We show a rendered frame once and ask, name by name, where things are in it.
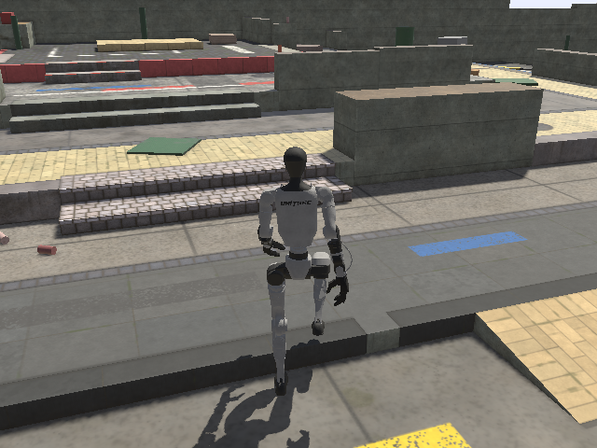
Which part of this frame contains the robot right upper arm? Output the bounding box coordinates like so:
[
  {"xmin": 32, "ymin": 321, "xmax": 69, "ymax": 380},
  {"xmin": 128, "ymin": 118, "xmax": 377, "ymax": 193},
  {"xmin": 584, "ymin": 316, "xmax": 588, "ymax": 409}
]
[{"xmin": 315, "ymin": 186, "xmax": 337, "ymax": 240}]

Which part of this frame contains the robot right forearm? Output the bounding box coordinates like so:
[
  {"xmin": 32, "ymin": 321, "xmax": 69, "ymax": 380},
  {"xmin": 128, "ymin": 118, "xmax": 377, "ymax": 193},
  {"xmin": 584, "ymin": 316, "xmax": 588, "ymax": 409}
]
[{"xmin": 327, "ymin": 225, "xmax": 347, "ymax": 277}]

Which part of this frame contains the robot foot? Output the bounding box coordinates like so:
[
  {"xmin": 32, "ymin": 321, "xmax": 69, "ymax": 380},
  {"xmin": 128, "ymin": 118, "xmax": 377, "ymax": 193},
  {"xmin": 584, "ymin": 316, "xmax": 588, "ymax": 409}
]
[
  {"xmin": 274, "ymin": 371, "xmax": 288, "ymax": 396},
  {"xmin": 312, "ymin": 319, "xmax": 325, "ymax": 336}
]

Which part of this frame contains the robot left forearm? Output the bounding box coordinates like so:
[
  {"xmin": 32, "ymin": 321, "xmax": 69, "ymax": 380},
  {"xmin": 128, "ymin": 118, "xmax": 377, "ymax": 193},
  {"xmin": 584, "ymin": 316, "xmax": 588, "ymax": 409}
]
[{"xmin": 257, "ymin": 225, "xmax": 273, "ymax": 248}]

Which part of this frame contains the left robot hand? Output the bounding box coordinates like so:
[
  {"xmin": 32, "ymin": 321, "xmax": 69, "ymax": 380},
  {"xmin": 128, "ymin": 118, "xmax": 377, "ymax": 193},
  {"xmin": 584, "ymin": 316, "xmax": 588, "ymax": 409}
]
[{"xmin": 263, "ymin": 240, "xmax": 285, "ymax": 257}]

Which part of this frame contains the right robot foot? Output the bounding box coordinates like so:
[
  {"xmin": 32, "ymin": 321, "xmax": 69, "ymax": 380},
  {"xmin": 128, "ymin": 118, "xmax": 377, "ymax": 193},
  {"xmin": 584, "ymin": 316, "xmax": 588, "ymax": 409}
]
[{"xmin": 312, "ymin": 319, "xmax": 325, "ymax": 336}]

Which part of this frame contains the left robot foot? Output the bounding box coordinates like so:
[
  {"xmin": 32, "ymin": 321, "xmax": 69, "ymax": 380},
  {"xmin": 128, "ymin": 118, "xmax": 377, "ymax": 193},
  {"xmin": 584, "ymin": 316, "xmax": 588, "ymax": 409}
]
[{"xmin": 274, "ymin": 371, "xmax": 288, "ymax": 396}]

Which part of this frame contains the right robot hand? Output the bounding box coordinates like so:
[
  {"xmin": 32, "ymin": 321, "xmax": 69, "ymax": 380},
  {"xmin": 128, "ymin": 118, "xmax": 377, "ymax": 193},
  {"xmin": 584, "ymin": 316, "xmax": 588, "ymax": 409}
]
[{"xmin": 326, "ymin": 274, "xmax": 349, "ymax": 306}]

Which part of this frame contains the robot left upper arm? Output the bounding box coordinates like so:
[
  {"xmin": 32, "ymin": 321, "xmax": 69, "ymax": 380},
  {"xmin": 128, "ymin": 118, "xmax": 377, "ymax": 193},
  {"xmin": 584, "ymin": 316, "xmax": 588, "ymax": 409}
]
[{"xmin": 258, "ymin": 188, "xmax": 277, "ymax": 238}]

